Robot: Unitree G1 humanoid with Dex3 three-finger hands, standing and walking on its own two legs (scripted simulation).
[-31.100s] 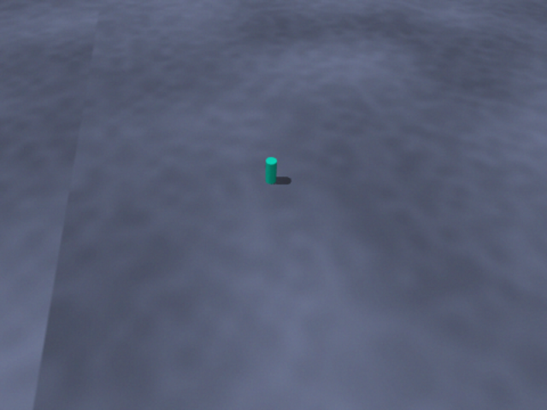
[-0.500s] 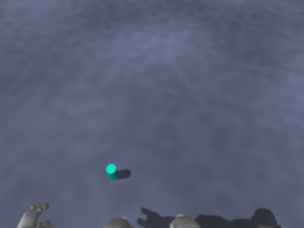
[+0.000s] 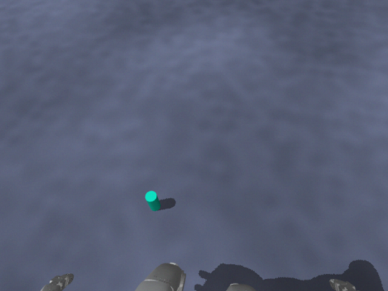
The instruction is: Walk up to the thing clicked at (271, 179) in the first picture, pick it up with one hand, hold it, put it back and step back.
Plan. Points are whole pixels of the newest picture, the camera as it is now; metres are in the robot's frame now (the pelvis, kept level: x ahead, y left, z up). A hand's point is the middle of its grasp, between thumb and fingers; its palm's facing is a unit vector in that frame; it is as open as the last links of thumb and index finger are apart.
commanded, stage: step back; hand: left
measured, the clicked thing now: (153, 201) +0.54 +0.24 -0.70
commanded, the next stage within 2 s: none
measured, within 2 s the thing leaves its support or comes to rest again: neither
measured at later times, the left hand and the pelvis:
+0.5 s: hand out of the picture -0.06 +0.27 -0.16, palm faces -0.02 -0.92 -0.39, open 7.4 cm; pelvis -0.15 +0.00 -0.01, yaw -2 degrees
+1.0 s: hand out of the picture -0.19 +0.27 -0.15, palm faces +0.04 -0.92 -0.39, open 7.4 cm; pelvis -0.31 -0.01 +0.00, yaw +3 degrees
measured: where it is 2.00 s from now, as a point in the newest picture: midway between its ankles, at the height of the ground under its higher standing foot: outside the picture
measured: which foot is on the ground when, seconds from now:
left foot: up 0.00-0.14, down 0.16-0.54, up 0.56-0.84, down 0.86-1.00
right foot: down 0.00-0.16, up 0.18-0.50, down 0.52-0.88, up 0.90-1.00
